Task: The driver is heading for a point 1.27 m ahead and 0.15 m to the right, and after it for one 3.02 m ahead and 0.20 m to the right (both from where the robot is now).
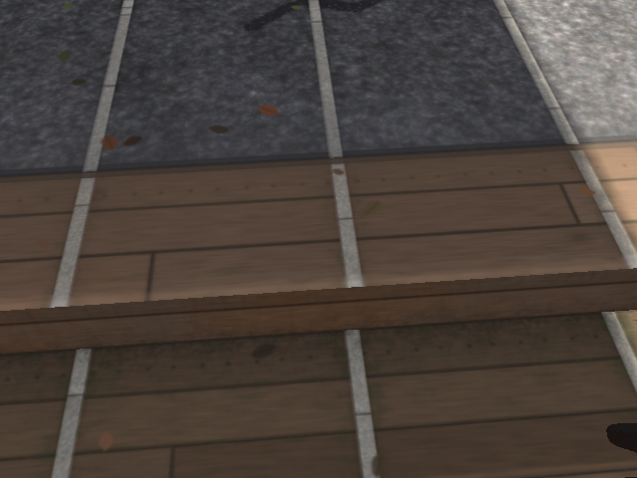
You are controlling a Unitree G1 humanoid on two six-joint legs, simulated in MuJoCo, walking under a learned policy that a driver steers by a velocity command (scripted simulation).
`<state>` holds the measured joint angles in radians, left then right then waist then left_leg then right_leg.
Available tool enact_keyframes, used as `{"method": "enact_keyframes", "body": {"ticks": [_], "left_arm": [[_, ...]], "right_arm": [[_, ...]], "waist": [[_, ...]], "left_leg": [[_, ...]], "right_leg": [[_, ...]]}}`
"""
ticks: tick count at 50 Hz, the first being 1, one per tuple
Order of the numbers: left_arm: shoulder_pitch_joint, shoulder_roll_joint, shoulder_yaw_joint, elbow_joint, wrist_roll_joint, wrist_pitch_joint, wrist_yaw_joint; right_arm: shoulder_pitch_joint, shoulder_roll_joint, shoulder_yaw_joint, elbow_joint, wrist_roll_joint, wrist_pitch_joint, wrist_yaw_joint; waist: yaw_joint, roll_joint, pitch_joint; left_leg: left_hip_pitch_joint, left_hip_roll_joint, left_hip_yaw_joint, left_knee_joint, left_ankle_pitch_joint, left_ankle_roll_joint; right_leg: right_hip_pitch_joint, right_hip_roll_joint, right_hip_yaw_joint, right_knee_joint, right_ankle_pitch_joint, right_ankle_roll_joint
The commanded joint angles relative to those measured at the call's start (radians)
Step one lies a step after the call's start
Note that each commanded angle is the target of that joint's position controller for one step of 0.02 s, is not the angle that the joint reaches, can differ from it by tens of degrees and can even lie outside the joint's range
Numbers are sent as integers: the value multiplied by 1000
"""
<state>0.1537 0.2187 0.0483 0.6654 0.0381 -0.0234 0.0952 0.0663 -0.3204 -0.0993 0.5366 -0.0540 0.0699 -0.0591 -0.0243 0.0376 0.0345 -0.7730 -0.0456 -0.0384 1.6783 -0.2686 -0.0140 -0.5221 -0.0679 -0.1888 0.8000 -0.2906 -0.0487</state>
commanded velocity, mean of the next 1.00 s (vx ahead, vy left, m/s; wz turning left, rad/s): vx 0.01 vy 0.00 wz -0.27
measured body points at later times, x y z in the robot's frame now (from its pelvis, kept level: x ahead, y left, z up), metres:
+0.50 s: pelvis +0.07 +0.03 +0.03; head +0.09 +0.04 +0.48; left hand +0.20 +0.30 -0.08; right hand +0.22 -0.19 -0.06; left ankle +0.08 +0.13 -0.70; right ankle +0.07 -0.08 -0.61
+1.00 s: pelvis +0.11 -0.01 +0.03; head +0.13 -0.05 +0.48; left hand +0.36 +0.16 -0.05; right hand +0.18 -0.29 -0.08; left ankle +0.15 +0.13 -0.54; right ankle +0.10 -0.08 -0.70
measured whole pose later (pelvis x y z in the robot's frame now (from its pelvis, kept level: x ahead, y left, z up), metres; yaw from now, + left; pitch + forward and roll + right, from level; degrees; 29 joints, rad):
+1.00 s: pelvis +0.11 -0.01 +0.03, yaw -22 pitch +3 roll +1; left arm 0.20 0.20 0.03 0.59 0.03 0.00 0.05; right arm 0.15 -0.22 -0.04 0.63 -0.04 0.06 -0.04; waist 0.01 0.04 0.01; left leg -0.75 0.00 -0.02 1.53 -0.23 -0.07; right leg -0.37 0.11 0.09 0.60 -0.27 -0.09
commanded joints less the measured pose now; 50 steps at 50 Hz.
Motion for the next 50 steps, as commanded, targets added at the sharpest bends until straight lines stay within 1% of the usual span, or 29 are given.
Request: {"method": "enact_keyframes", "body": {"ticks": [1, 2, 5, 6, 8, 9, 10, 11, 12, 13, 14, 15, 17, 18, 20, 25, 29, 31, 32, 33, 34, 35, 36, 37, 38, 40, 43, 45, 50], "left_arm": [[-60, 25, -18, -67, 12, -26, 4], [-42, 63, -14, -61, 18, -13, 0], [8, 142, 17, -78, 29, 8, -10], [37, 177, 27, -77, 37, 3, -17], [52, 191, 34, -64, 32, -4, -34], [40, 183, 32, -55, 18, 6, -40], [102, 162, 26, -21, 10, 21, -52], [145, 79, 5, -9, 10, 33, -72], [92, 8, -22, -74, -14, 39, -77], [59, 58, -7, -66, -13, 51, -74], [54, 56, -3, -61, -25, 52, -83], [49, 68, 6, -53, -22, 50, -84], [78, 117, 40, -30, -1, 46, -86], [87, 115, 45, -22, 0, 45, -87], [69, 84, 46, -36, -1, 48, -87], [-24, 51, 38, -111, -4, 67, -106], [-43, 68, 41, -152, -16, 76, -120], [-16, 69, 43, -154, -29, 74, -118], [29, 68, 43, -137, -32, 67, -119], [107, 104, 56, -100, -27, 49, -117], [185, 208, 82, -105, -11, 32, -110], [217, 310, 112, -140, -30, 35, -92], [187, 295, 112, -160, -34, 38, -82], [129, 257, 96, -171, -24, 44, -70], [66, 211, 80, -186, -13, 49, -63], [13, 165, 63, -195, -23, 48, -54], [9, 157, 57, -181, -17, 38, -49], [16, 138, 45, -183, -10, 25, -45], [60, 37, -14, -138, -2, -15, -32]], "right_arm": [[128, 32, 23, -54, 15, 28, 6], [133, 27, 28, -67, 33, 35, 13], [28, 8, 30, -87, 45, 23, 58], [20, 0, 29, -92, 43, 13, 70], [65, -3, 21, -80, 37, 2, 73], [131, 11, 24, -54, 35, -13, 68], [181, 11, 27, -24, 27, -37, 67], [220, 6, 34, -24, 14, -67, 69], [174, -46, 39, -71, 17, -76, 39], [209, -2, 45, -61, 26, -75, 16], [146, 22, 61, -56, 20, -74, 2], [124, 16, 61, -56, 12, -75, -1], [139, 16, 60, -53, 15, -82, -8], [154, 17, 59, -51, 14, -85, -7], [169, 24, 59, -36, 3, -90, -10], [182, 14, 50, -9, 2, -96, -26], [170, -39, 26, 14, -3, -106, -8], [152, -58, 17, 32, 11, -95, 7], [140, -62, 14, 48, 27, -81, 14], [199, -50, 13, 79, 21, -65, 27], [175, -7, 24, 52, 18, -54, 36], [56, 11, 35, -56, 29, -46, 35], [68, 0, 35, -30, 26, -50, 34], [57, -4, 35, -14, 21, -61, 36], [43, 1, 36, -5, 15, -69, 35], [50, -12, 31, 6, -3, -61, 33], [78, 36, 45, 12, -2, -40, 34], [104, 39, 46, 22, 4, -31, 24], [111, 82, 62, 43, 30, -10, 16]], "waist": [[-84, -132, -54], [-76, -168, -66], [23, -158, -115], [40, -171, -135], [37, -213, -118], [5, -188, -111], [-6, -109, -103], [-21, 78, -104], [-29, 321, -118], [-69, 195, -141], [-23, 215, -94], [-9, 196, -53], [2, 127, -58], [2, 66, -83], [4, 17, -104], [-7, 90, -58], [-1, 112, -77], [13, 144, -86], [40, 113, -96], [63, -28, -112], [100, -256, -90], [139, -397, -154], [131, -281, -180], [103, -214, -117], [69, -180, -63], [37, -136, -80], [16, -111, -153], [20, -84, -180], [41, -94, -173]], "left_leg": [[35, 92, -72, -127, 99, -25], [29, 95, -9, -322, -2, -34], [218, 126, 90, -645, -138, 12], [316, 101, 130, -705, -188, 34], [435, 69, 148, -824, -173, 57], [529, 39, 169, -970, -97, 66], [639, 20, 138, -1118, -34, 65], [738, 180, -94, -1250, 36, 72], [678, 429, -389, -1379, 166, 171], [566, 432, -333, -1400, 123, 233], [543, 405, -268, -1394, 75, 245], [547, 380, -209, -1386, 70, 235], [598, 363, -124, -1328, 255, 233], [625, 374, -97, -1304, 335, 239], [659, 371, -48, -1282, 322, 239], [635, 403, 12, -1291, 128, 228], [589, 443, 97, -1236, 291, 192], [557, 433, 155, -1197, 241, 139], [523, 402, 199, -1137, 161, 99], [450, 325, 266, -959, 68, 51], [184, 237, 301, -670, -234, -15], [-43, 77, 128, -481, -415, -78], [-51, 101, 22, -327, -352, -86], [-73, 109, -13, -315, -257, -79], [-75, 122, -16, -320, -166, -75], [-29, 111, -13, -314, -55, -66], [-16, 61, 11, -141, 11, -54], [-41, 55, 15, -83, 55, -51], [53, 59, 2, -171, 27, -50]], "right_leg": [[60, -220, 228, -340, 123, -143], [146, -213, 168, -378, 146, -150], [212, -267, 85, -409, 113, -128], [188, -257, 82, -418, 47, -117], [170, -250, 88, -390, 12, -102], [152, -228, 65, -331, 41, -74], [108, -187, 25, -247, 50, -34], [3, -115, -24, -53, -99, 14], [-120, -10, 35, 28, -285, 81], [21, -48, 147, 85, -267, 84], [10, -27, 165, 127, -236, 84], [-27, -4, 187, 173, -222, 82], [-79, 30, 189, 329, -208, 83], [-101, 38, 187, 404, -207, 89], [-142, 38, 182, 473, -184, 96], [-170, 4, 159, 343, -126, 80], [-5, -8, 120, 146, -210, 44], [106, 19, 69, 7, -173, 24], [202, 47, 41, -129, -71, 12], [337, 76, 102, -256, 11, 0], [481, -95, 428, -370, 184, -54], [519, -266, 822, -442, 426, -210], [510, -286, 829, -471, 350, -267], [438, -246, 748, -460, 218, -268], [379, -182, 664, -440, 181, -237], [319, -97, 581, -408, 267, -185], [282, -54, 561, -323, 430, -179], [300, -77, 551, -318, 443, -188], [310, -118, 517, -375, 423, -202]]}}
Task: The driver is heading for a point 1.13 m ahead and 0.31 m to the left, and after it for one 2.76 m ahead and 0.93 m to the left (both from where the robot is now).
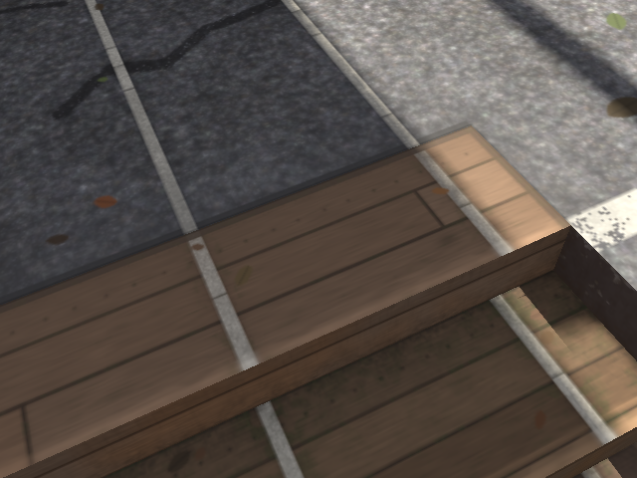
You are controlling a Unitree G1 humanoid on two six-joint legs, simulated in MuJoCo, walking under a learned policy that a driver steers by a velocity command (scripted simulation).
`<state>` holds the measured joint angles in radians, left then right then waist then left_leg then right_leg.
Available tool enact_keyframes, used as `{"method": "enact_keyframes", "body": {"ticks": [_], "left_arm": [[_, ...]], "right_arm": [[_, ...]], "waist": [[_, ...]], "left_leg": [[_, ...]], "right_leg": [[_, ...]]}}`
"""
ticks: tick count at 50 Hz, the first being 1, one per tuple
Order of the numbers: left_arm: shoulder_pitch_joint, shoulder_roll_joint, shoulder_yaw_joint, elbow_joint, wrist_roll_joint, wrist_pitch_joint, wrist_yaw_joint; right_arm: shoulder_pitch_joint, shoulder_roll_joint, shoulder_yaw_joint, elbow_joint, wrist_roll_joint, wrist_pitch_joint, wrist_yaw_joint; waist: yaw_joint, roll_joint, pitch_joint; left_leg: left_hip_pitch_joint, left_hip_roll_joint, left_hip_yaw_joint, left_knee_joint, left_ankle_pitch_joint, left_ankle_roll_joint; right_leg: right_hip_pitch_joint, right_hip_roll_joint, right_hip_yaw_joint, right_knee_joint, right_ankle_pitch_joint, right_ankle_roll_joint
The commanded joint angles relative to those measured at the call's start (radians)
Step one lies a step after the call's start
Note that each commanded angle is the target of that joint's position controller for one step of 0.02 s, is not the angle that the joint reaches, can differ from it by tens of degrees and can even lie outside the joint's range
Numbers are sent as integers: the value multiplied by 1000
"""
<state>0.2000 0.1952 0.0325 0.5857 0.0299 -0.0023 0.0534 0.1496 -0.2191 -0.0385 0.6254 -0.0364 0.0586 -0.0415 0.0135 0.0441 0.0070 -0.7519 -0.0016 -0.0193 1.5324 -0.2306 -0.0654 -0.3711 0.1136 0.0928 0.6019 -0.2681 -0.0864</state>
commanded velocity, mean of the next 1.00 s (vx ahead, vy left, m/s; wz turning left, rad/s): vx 0.28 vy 0.00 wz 0.39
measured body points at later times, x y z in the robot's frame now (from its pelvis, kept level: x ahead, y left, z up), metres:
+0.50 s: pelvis +0.01 +0.02 +0.00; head +0.05 +0.05 +0.45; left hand +0.12 +0.31 -0.09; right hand +0.22 -0.20 -0.09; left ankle +0.00 +0.12 -0.73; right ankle +0.06 -0.10 -0.65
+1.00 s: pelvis +0.14 +0.08 +0.01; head +0.19 +0.06 +0.46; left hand -0.09 +0.18 -0.09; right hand +0.46 +0.14 -0.01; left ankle +0.19 +0.25 -0.48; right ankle +0.06 -0.08 -0.73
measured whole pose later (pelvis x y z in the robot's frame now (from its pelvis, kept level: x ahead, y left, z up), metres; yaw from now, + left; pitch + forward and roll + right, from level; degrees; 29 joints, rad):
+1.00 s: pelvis +0.14 +0.08 +0.01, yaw +25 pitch +6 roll +2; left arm 0.69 0.07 0.03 0.97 0.01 -0.10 0.03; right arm -0.13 -0.05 0.07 0.47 -0.05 -0.01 0.04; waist 0.15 0.06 -0.03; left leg -1.26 0.10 0.06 1.78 -0.41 0.04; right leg -0.03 0.03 0.17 0.28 -0.35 -0.09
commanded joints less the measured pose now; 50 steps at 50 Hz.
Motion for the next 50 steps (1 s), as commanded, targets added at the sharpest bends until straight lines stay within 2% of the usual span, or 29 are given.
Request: {"method": "enact_keyframes", "body": {"ticks": [1, 4, 6, 8, 9, 10, 11, 12, 13, 15, 19, 22, 26, 28, 30, 31, 32, 33, 34, 35, 37, 39, 41, 44, 46, 47, 48, 49, 50], "left_arm": [[18, 47, -5, -43, 10, -44, 12], [4, 71, 4, -24, 10, -50, 11], [21, 114, 26, -21, 8, -41, 5], [6, 141, 41, -14, -13, -22, 7], [16, 148, 48, -7, -23, -16, 8], [9, 146, 55, -17, -25, -16, 5], [0, 84, 41, -63, -18, -10, -9], [-46, 66, 34, -69, -22, 3, -12], [-80, 60, 35, -59, -11, 4, -20], [-141, 64, 36, -66, 1, -3, -33], [-128, 48, 23, -65, 20, 19, -48], [-161, 49, 13, -85, 7, 29, -43], [-133, 49, 7, -88, -11, 31, -38], [-63, 71, 9, -76, -30, 23, -39], [161, 82, 27, -6, -57, 9, -17], [198, 132, 43, 26, -39, -4, -4], [154, 223, 47, -18, -1, -24, -1], [36, 238, 64, -51, 27, -35, -7], [-8, 190, 55, -44, 24, -56, -15], [2, 136, 42, -10, 14, -75, -33], [136, 79, 25, 86, 3, -104, -47], [284, 58, 21, 190, -10, -125, -64], [375, 41, 19, 249, -24, -136, -67], [439, 23, 15, 295, -17, -141, -48], [437, 48, 23, 304, -8, -143, -32], [447, 49, 28, 315, -19, -134, -22], [462, 51, 31, 319, -15, -128, -12], [454, 70, 43, 291, -27, -121, 0], [410, 41, 42, 286, -33, -100, 6]], "right_arm": [[36, -13, 3, -35, 17, 4, 3], [-10, -2, 6, -37, 22, 3, 16], [12, -35, -12, -28, 34, -5, 14], [71, -31, -18, -12, 43, -35, 15], [70, -34, -21, -11, 36, -46, 18], [87, -77, -34, -20, 15, -57, 19], [149, -161, -58, -29, 9, -68, 18], [196, -181, -70, -30, 13, -74, 26], [184, -168, -79, -36, 15, -73, 26], [86, -137, -70, -55, 17, -62, 10], [79, -122, -71, -60, 17, -53, -3], [123, -143, -81, -62, 13, -48, -14], [83, -160, -89, -69, 4, -29, -18], [55, -181, -102, -83, -9, -26, -2], [-82, -157, -105, -110, -4, -31, 18], [-63, -106, -101, -99, 10, -47, 28], [-36, 16, -65, -143, 38, -67, 31], [-47, -51, -71, -149, -4, -78, 40], [-46, -75, -73, -140, -15, -83, 48], [-21, -56, -62, -101, -22, -88, 56], [-8, 5, -31, -56, -34, -92, 63], [-136, 80, 16, -98, -48, -102, 59], [-285, 113, 46, -156, -61, -105, 60], [-425, 126, 71, -235, -37, -104, 71], [-466, 116, 77, -271, -28, -103, 71], [-493, 128, 90, -299, -25, -101, 76], [-525, 117, 88, -317, -17, -100, 78], [-533, 127, 96, -327, -12, -96, 84], [-542, 134, 106, -345, 6, -93, 85]], "waist": [[1, -112, -119], [14, -195, -54], [35, -245, -88], [-4, -180, -95], [-11, -139, -79], [-23, -28, -69], [-19, 203, -113], [-72, 245, -119], [-76, 118, -100], [-35, 34, -32], [-23, 17, -91], [-53, 62, -101], [-34, 124, -116], [-3, 138, -148], [138, 108, -66], [140, -87, -33], [87, -308, -92], [33, -274, -52], [-3, -192, 24], [-14, -114, 50], [13, -94, 27], [46, -102, 42], [70, -92, 79], [76, -102, 119], [77, -152, 99], [72, -142, 84], [87, -142, 81], [98, -131, 40], [78, -172, 47]], "left_leg": [[78, 18, -25, -129, -35, 6], [281, 12, 27, -608, -194, 51], [382, -16, 79, -728, -230, 77], [454, -41, 119, -938, -91, 99], [473, -48, 87, -1047, -25, 112], [558, 26, -78, -1093, 139, 144], [723, 256, -399, -1092, 653, 241], [687, 367, -563, -1120, 815, 399], [633, 317, -531, -1138, 619, 426], [545, 207, -437, -1127, 345, 356], [546, 111, -385, -1068, 312, 289], [586, 114, -460, -1067, 309, 287], [494, 80, -489, -1073, 345, 261], [372, 36, -523, -1135, -116, 263], [100, -37, -506, -1088, -448, 227], [-73, -143, -328, -782, -500, 188], [-225, -220, -153, -366, -401, 145], [-292, -112, -175, -178, -227, 126], [-296, -90, -191, -71, -104, 111], [-304, -92, -193, 41, -18, 104], [-380, -98, -142, 313, -5, 127], [-582, -61, -62, 550, -57, 162], [-745, 10, 28, 636, -96, 151], [-770, 80, 50, 542, -106, 116], [-775, 97, 51, 517, -155, 106], [-685, 111, 44, 378, -160, 101], [-638, 105, 63, 295, -162, 91], [-437, 109, 84, 123, -201, 97], [-206, 95, 133, -125, -286, 122]], "right_leg": [[148, -301, 208, -194, 381, -159], [128, -279, 99, -218, 375, -113], [175, -325, 111, -168, 573, -140], [204, -324, 73, -74, 660, -114], [199, -286, 39, -10, 601, -78], [81, -237, -10, 140, 467, -26], [-181, -108, -122, 396, -63, 55], [-274, -42, -95, 566, -324, 112], [-300, -67, -47, 688, -274, 132], [-352, -86, -32, 737, -175, 136], [-356, -71, -76, 690, -64, 126], [-378, -60, -81, 593, -95, 117], [-199, -25, -84, 393, -202, 91], [14, -15, -72, 223, -317, 71], [382, -41, -78, -137, -107, 56], [519, -127, 3, -212, -147, 71], [510, -474, 464, -349, -485, 41], [358, -501, 726, -475, -740, -6], [251, -485, 696, -478, -792, -36], [222, -416, 566, -428, -653, -41], [229, -307, 357, -328, -439, -76], [290, -290, 348, -307, -422, -125], [328, -287, 378, -326, -424, -165], [251, -271, 408, -393, -351, -184], [256, -278, 431, -426, -232, -199], [210, -254, 419, -463, -224, -194], [212, -260, 423, -507, -138, -210], [174, -288, 402, -621, 27, -222], [99, -265, 321, -697, 226, -215]]}}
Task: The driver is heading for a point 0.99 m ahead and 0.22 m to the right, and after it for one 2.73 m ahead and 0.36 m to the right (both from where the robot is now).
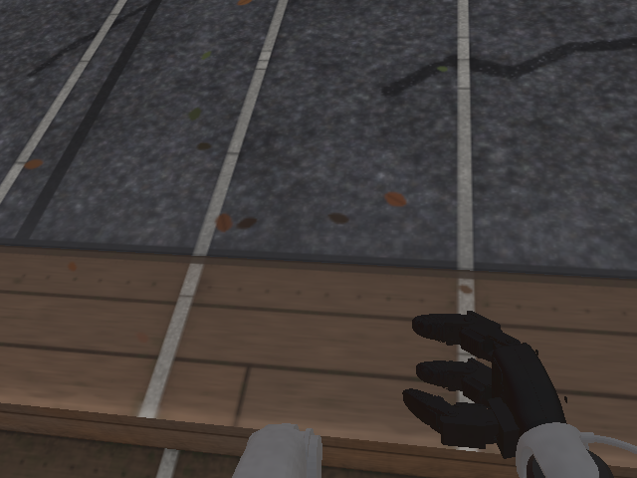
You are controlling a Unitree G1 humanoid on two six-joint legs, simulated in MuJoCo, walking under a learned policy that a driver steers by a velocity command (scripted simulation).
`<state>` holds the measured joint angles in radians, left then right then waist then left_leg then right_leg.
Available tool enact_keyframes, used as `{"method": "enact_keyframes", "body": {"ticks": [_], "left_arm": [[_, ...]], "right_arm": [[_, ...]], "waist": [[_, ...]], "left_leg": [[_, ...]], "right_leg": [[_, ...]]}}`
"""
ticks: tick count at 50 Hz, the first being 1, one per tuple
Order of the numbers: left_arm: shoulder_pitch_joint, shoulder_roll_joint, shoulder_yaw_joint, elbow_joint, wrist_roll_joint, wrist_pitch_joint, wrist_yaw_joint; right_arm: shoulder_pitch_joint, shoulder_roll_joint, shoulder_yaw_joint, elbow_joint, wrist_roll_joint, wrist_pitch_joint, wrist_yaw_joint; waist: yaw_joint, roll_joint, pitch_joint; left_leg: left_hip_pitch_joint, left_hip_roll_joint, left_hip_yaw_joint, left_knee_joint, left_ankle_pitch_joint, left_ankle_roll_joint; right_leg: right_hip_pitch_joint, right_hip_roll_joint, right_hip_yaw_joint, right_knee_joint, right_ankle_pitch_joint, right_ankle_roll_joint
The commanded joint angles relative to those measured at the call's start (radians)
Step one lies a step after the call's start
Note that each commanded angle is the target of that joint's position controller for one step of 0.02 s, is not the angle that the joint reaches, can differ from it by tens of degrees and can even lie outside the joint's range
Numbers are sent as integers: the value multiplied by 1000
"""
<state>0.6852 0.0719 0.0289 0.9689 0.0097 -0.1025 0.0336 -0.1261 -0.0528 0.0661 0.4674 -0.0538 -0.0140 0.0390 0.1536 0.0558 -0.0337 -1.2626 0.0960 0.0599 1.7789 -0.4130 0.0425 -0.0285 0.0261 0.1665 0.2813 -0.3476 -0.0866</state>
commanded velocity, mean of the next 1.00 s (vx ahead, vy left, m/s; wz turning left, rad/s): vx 0.96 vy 0.00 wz -0.44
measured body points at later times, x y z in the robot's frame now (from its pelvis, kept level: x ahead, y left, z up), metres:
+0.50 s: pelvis +0.37 -0.01 +0.13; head +0.41 -0.03 +0.58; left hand +0.73 +0.02 +0.12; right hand +0.18 -0.17 +0.00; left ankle +0.19 +0.15 -0.59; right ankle +0.52 -0.15 -0.37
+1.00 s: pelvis +0.82 -0.23 +0.28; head +0.83 -0.26 +0.73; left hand +0.90 +0.04 +0.17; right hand +0.95 -0.51 +0.20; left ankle +1.01 -0.26 -0.41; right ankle +0.57 -0.13 -0.41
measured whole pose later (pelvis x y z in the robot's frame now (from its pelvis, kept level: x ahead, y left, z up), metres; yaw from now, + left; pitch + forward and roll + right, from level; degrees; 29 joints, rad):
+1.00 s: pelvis +0.82 -0.23 +0.28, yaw -25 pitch +3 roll +1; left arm 0.49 0.27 0.05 0.88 0.02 -0.14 0.03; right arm 0.04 -0.24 0.00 0.65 -0.02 -0.06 0.06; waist 0.08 0.04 -0.02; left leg -0.64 -0.06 0.16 0.58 0.12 0.14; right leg 0.26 0.11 -0.12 0.23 -0.27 -0.04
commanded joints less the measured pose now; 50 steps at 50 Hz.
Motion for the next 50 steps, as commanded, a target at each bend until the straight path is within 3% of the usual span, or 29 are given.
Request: {"method": "enact_keyframes", "body": {"ticks": [1, 3, 4, 5, 6, 7, 8, 9, 11, 13, 16, 20, 22, 24, 25, 27, 28, 29, 30, 31, 32, 33, 35, 38, 40, 44, 46, 48, 50], "left_arm": [[-147, 148, 35, -130, -8, 6, 14], [-163, 294, 73, -139, -11, -24, -21], [-239, 370, 108, -162, -26, -49, -47], [-301, 288, 104, -223, -55, -74, -73], [-396, 161, 86, -324, -30, -81, -94], [-396, 126, 84, -347, 9, -71, -90], [-409, 78, 65, -358, 35, -53, -84], [-422, 49, 50, -356, 52, -33, -78], [-459, -3, 19, -385, 35, 19, -77], [-500, -68, -22, -421, 10, 65, -72], [-607, 40, -5, -446, -1, 108, -55], [-823, 70, -5, -525, 17, 129, -5], [-979, 64, -32, -599, 12, 129, -14], [-836, 123, -34, -531, -18, 131, -75], [-784, 134, -26, -521, -13, 133, -89], [-415, 248, 40, -444, -26, 143, -72], [-329, 326, 76, -419, -38, 129, -74], [-480, 382, 107, -418, -61, 111, -66], [-490, 427, 123, -431, -10, 118, -58], [-443, 404, 114, -398, 9, 111, -46], [-403, 368, 107, -331, 2, 87, -44], [-375, 302, 86, -278, 20, 52, -35], [-368, 190, 45, -206, 42, 2, -22], [-360, 200, 27, -159, 25, -43, -44], [-288, 222, 27, -135, 6, -51, -44], [-255, 288, 32, -133, -11, -67, -35], [-238, 324, 42, -137, -3, -69, -26], [-207, 331, 45, -133, 9, -58, 1], [-272, 360, 56, -172, 28, -29, 38]], "right_arm": [[-148, -22, -12, -135, 47, -20, 4], [236, -117, -83, -22, 73, -14, -29], [397, -208, -126, 0, 61, -21, -55], [506, -307, -167, 46, 21, -43, -65], [524, -398, -190, 87, 16, -44, -62], [364, -311, -174, 93, 27, -29, -67], [286, -229, -149, 138, 31, -41, -65], [280, -147, -129, 192, 24, -62, -56], [346, -59, -100, 338, 5, -94, -44], [437, -50, -96, 448, 10, -114, -24], [380, -71, -85, 452, 6, -137, -27], [570, -225, -105, 511, 8, -156, -35], [731, -210, -96, 571, 24, -133, -49], [625, -255, -92, 486, 54, -100, -85], [679, -365, -118, 451, 75, -103, -107], [567, -544, -180, 358, 70, -81, -90], [537, -536, -196, 304, 77, -79, -65], [522, -345, -165, 248, 61, -95, -19], [386, -294, -152, 117, 27, -137, 11], [372, -230, -139, 84, 7, -157, 15], [364, -198, -122, 82, 17, -161, 1], [342, -166, -105, 68, 14, -155, -17], [341, -62, -53, 39, -4, -102, -36], [335, -152, -70, 76, 33, -40, -42], [195, -193, -72, 39, 30, -38, -25], [148, -184, -64, 73, 48, -52, 25], [161, -244, -87, 111, 59, -54, 24], [239, -291, -106, 162, 47, -49, 17], [539, -352, -142, 263, 22, -43, 12]], "waist": [[-131, -183, 19], [-300, -290, -221], [-421, -270, -327], [-443, -44, -416], [-392, 257, -399], [-282, 179, -263], [-206, 82, -86], [-170, 1, -14], [-96, -13, 63], [-64, 49, 126], [-36, -33, 233], [-73, -74, 260], [-118, -66, 220], [-58, -83, 84], [-60, -19, -37], [118, 134, -274], [115, 149, -313], [-7, -96, -228], [-20, -174, -331], [-64, -10, -342], [-71, 85, -251], [-105, 157, -101], [-193, 148, -4], [-224, 119, 114], [-161, 52, 169], [-111, -101, 65], [-121, -159, 20], [-164, -202, -7], [-321, -192, -78]], "left_leg": [[636, -89, 138, -506, -178, 39], [1011, -174, 77, -540, -195, 76], [1164, -132, -31, -709, -159, 98], [1372, 54, -401, -944, -475, 114], [1363, 289, -948, -1363, -780, 113], [1222, 314, -1059, -1461, -849, 119], [1055, 304, -876, -1417, -768, 145], [943, 298, -715, -1363, -600, 139], [847, 266, -444, -1376, -315, 90], [894, 259, -255, -1453, -175, 31], [811, 195, 49, -1566, 128, -36], [1162, 184, 162, -1632, 479, -12], [1292, 160, 222, -1715, 541, -17], [1114, 91, 368, -1683, 1144, -1], [1140, 161, 309, -1578, 1676, 32], [1311, 216, 233, -1101, 2023, 64], [1250, 204, 179, -757, 1842, 61], [809, -5, 147, -324, 642, 0], [545, -175, -34, 80, 281, -30], [480, -108, -170, 147, 318, 2], [445, -96, -167, 199, 284, 12], [387, -65, -173, 203, 215, 25], [378, -37, -212, 233, 143, 42], [344, -15, -209, -139, 116, 51], [385, -34, -82, -480, 191, 46], [717, -78, 87, -984, 559, 89], [777, -145, 121, -1095, 601, 95], [822, -218, 167, -1170, 575, 97], [1129, -253, 117, -1277, 557, 125]], "right_leg": [[-336, -138, 139, -303, 749, -184], [-205, -185, 106, 100, 1632, -156], [-209, -166, 108, 385, 1611, -119], [-466, -39, 104, 741, 1195, -81], [-723, 78, 84, 1095, 225, -51], [-851, 17, 82, 1367, 263, -63], [-897, -23, -17, 1451, 319, -65], [-908, -56, -55, 1563, 362, -82], [-999, -48, -40, 1762, 288, -95], [-1188, -57, -2, 1873, 158, -105], [-1158, -36, -45, 1708, 176, -86], [-1436, 1, -168, 1767, -101, -131], [-1422, -33, -303, 1562, -184, -154], [-825, 4, -485, 1154, -38, -167], [-585, 70, -524, 1114, -27, -147], [-315, 143, -410, 974, -221, -150], [-154, 192, -240, 730, -295, -169], [-44, 51, 196, 426, -411, -277], [73, -106, 700, 155, -445, -347], [71, -154, 777, 66, -453, -291], [-26, -176, 784, 31, -385, -273], [-143, -167, 687, 56, -285, -230], [-344, -163, 430, 133, -1, -198], [-416, -113, 125, 22, 206, -78], [-359, -40, -35, -76, 524, -13], [-197, -30, -194, -222, 911, 49], [12, -73, -243, -190, 1169, 78], [179, -114, -289, -22, 1451, 113], [79, -125, -294, 459, 1552, 155]]}}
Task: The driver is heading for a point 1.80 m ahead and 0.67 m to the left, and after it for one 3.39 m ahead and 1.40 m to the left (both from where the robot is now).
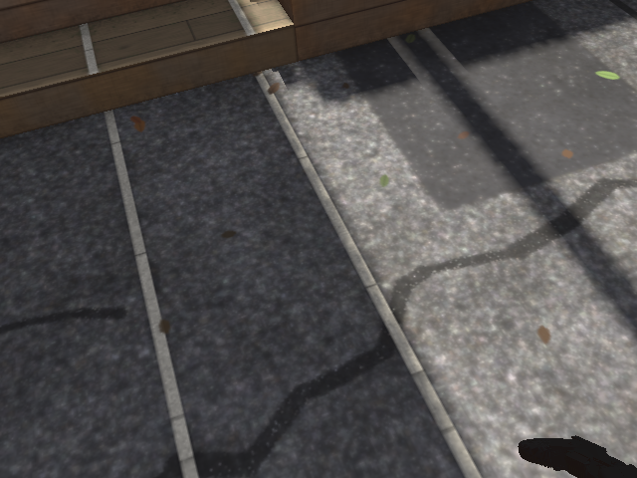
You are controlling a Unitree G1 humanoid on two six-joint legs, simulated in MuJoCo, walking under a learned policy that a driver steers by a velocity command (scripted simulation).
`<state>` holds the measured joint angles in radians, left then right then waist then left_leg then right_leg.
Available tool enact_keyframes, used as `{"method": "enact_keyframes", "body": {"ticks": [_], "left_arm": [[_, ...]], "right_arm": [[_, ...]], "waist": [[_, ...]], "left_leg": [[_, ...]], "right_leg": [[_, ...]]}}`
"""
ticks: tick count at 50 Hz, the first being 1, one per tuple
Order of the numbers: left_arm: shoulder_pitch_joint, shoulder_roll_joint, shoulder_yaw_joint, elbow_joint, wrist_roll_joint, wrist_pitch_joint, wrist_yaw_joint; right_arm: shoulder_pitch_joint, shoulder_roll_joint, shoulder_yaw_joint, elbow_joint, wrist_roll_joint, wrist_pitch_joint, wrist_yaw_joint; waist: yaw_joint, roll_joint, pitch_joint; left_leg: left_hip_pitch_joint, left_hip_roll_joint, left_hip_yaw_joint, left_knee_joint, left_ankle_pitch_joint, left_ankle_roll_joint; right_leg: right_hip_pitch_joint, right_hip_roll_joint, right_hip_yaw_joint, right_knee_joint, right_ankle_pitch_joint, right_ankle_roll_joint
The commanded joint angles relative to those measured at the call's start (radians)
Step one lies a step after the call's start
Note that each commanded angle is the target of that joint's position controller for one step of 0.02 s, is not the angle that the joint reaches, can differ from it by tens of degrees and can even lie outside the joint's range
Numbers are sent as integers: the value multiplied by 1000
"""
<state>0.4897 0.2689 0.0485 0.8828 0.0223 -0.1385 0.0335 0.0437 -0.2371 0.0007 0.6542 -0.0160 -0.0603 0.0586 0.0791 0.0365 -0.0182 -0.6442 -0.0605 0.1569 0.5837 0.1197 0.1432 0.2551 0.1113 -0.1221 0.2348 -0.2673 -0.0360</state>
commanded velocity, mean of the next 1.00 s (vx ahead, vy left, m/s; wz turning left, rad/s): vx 0.18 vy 0.00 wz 0.62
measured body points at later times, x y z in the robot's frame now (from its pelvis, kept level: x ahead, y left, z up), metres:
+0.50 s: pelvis +0.31 -0.03 -0.01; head +0.35 -0.03 +0.44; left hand +0.38 +0.26 -0.09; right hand +0.53 -0.27 -0.12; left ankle +0.21 +0.02 -0.64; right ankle +0.47 -0.10 -0.73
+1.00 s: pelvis +0.32 -0.02 +0.01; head +0.32 -0.01 +0.46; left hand +0.19 +0.23 -0.12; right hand +0.60 -0.08 -0.07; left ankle +0.27 +0.06 -0.73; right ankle +0.37 -0.11 -0.68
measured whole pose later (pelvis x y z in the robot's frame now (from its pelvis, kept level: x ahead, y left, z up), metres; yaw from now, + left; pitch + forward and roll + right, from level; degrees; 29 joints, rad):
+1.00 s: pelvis +0.32 -0.02 +0.01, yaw +36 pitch -1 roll +0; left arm 0.36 0.27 0.05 0.75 0.01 0.07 -0.02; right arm 0.16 -0.20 0.01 0.60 -0.02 0.04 -0.03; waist 0.05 -0.01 0.01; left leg -0.23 0.01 0.10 0.50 -0.25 0.05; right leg -0.40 -0.01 -0.05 0.93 -0.43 0.02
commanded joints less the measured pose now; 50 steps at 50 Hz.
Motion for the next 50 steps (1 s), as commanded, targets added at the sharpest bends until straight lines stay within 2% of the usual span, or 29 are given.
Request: {"method": "enact_keyframes", "body": {"ticks": [1, 2, 3, 4, 6, 7, 9, 12, 14, 17, 18, 19, 20, 21, 23, 24, 28, 34, 36, 37, 38, 39, 40, 41, 42, 43, 45, 47, 50], "left_arm": [[-228, 196, 53, -136, -7, 20, 45], [-324, 46, 17, -217, 16, 6, 23], [-139, -11, -14, -282, -56, 4, 24], [-198, 69, -18, -297, -35, 0, 16], [-235, 87, -25, -310, 22, 1, -7], [-235, 99, -25, -314, 43, 21, -11], [-241, 98, -34, -339, 45, 68, -4], [-281, 41, -67, -347, 15, 88, -7], [-315, 54, -67, -346, 0, 95, -2], [-308, 88, -58, -341, 8, 69, 6], [-253, 110, -50, -323, 15, 51, 10], [-158, 176, -34, -315, 23, 39, 20], [-130, 190, -33, -337, 22, 55, 16], [-161, 186, -12, -323, -2, 64, 18], [-285, 52, -41, -347, -4, 89, 34], [-310, 48, -42, -345, 5, 101, 38], [-320, 92, -13, -313, 18, 108, 21], [-322, 162, 28, -297, 30, 121, 4], [-281, 174, 34, -275, 20, 141, 1], [-230, 155, 33, -255, 18, 158, -8], [-183, 66, 12, -270, 19, 172, -28], [-221, 55, 2, -304, 9, 188, -10], [-302, 82, 5, -303, -7, 200, -10], [-275, 52, -3, -283, -28, 201, -21], [-224, 58, -1, -240, -24, 197, -30], [-180, 97, 16, -205, -15, 193, -38], [-157, 139, 37, -187, -14, 184, -50], [-179, 104, 29, -202, -19, 182, -58], [-220, 72, 21, -236, -15, 191, -61]], "right_arm": [[570, -199, -104, 140, -14, 0, -25], [584, -236, -115, 178, 3, 5, -47], [527, -292, -119, 144, -34, -19, -55], [477, -238, -121, 88, -11, -13, -63], [300, -173, -98, 49, 17, 1, -78], [292, -183, -94, 43, 22, -2, -77], [288, -216, -93, 60, 16, -8, -63], [266, -227, -104, 69, 2, 3, -57], [293, -210, -108, 80, 14, 26, -58], [292, -214, -120, 55, 10, 54, -66], [287, -203, -120, 46, 13, 52, -67], [321, -149, -109, 12, 22, 40, -65], [457, -100, -98, 1, 30, 40, -80], [492, -159, -103, -7, 3, 44, -78], [330, -195, -115, -5, -25, 79, -61], [289, -184, -116, -24, -21, 97, -50], [263, -138, -96, -68, -4, 146, -33], [173, -140, -86, -131, 7, 153, -9], [218, -131, -83, -120, 4, 138, -7], [271, -137, -82, -95, -3, 125, -11], [277, -203, -85, -110, -9, 111, -23], [234, -312, -104, -162, -10, 111, -40], [241, -222, -81, -138, -21, 108, -58], [143, -142, -45, -127, -31, 102, -67], [71, -112, -33, -126, -29, 95, -70], [42, -125, -38, -132, -23, 87, -80], [86, -139, -46, -119, -10, 85, -88], [128, -140, -51, -106, -3, 86, -94], [160, -131, -56, -91, -11, 89, -102]], "waist": [[-398, -46, -112], [-305, 191, -92], [-161, 128, -326], [-207, -94, -417], [-77, -212, -130], [-58, -226, -49], [-5, -207, 31], [-30, -27, -51], [-68, 43, -102], [-70, 47, -89], [-41, 28, -84], [-27, -87, -167], [-84, -240, -302], [-97, -323, -408], [-88, -146, -230], [-94, -150, -170], [-127, -184, -97], [-106, -240, -74], [-120, -185, -69], [-128, -73, -49], [-107, 245, -27], [-129, 300, -11], [-163, 202, -17], [-88, 197, 20], [-47, 178, 36], [-38, 190, 38], [-50, 105, 9], [-72, 55, -13], [-107, 93, -10]], "left_leg": [[714, 12, -125, -276, 215, 129], [1006, 148, -255, 6, 606, 154], [1258, 400, -604, 43, 879, 345], [1192, 398, -721, -71, 616, 360], [727, 276, -622, -247, 324, 277], [574, 251, -585, -270, 423, 255], [295, 168, -500, -287, 517, 214], [187, 7, -378, -201, 557, 97], [242, -43, -389, -122, 411, 21], [307, -47, -512, 21, 142, -46], [295, -73, -500, 138, 65, -80], [188, -103, -421, 380, -289, -121], [78, -175, -275, 631, -917, -133], [21, -95, -226, 745, -844, -141], [2, -12, -209, 785, -649, -169], [11, 7, -209, 782, -616, -185], [113, 45, -179, 657, -538, -183], [336, 74, -88, 262, -533, -124], [481, 18, -72, 54, -495, -95], [566, 14, -129, -82, -447, -82], [605, 291, -501, -278, -424, -33], [428, 500, -671, -345, -211, 98], [325, 436, -553, -338, -213, 117], [260, 360, -427, -347, -254, 78], [242, 295, -322, -353, -286, 39], [275, 260, -248, -330, -218, 26], [393, 284, -210, -268, -15, 40], [500, 324, -207, -233, 10, 49], [540, 357, -203, -208, -40, 60]], "right_leg": [[-405, -83, -39, 1058, 929, 132], [-922, 52, 26, 1433, -309, 123], [-1155, -32, 220, 1647, -358, 138], [-1144, -72, 286, 1584, -182, 123], [-1073, -130, 255, 1349, -103, 85], [-1028, -135, 234, 1273, -120, 93], [-875, -155, 200, 969, -137, 115], [-627, -88, 138, 623, 88, 89], [-567, -47, 139, 502, 226, 77], [-487, -35, 189, 285, 295, 67], [-403, -69, 215, 197, 381, 45], [-198, -312, 391, 241, 715, -18], [-55, -629, 627, 322, 1206, -138], [-65, -662, 795, 269, 1077, -245], [-265, -487, 551, 199, 585, -199], [-341, -446, 460, 167, 537, -180], [-514, -396, 243, 103, 471, -152], [-615, -423, 78, 98, 108, -92], [-674, -390, 60, 187, 62, -60], [-748, -349, 18, 296, 5, -7], [-905, -234, -86, 577, -283, 75], [-942, -150, 9, 694, -370, 99], [-796, -191, 115, 749, -293, 82], [-726, -178, 135, 733, -212, 71], [-672, -159, 135, 717, -136, 69], [-661, -127, 112, 747, -102, 66], [-694, -108, 104, 794, -131, 60], [-732, -125, 99, 761, -153, 54], [-712, -136, 74, 650, -202, 42]]}}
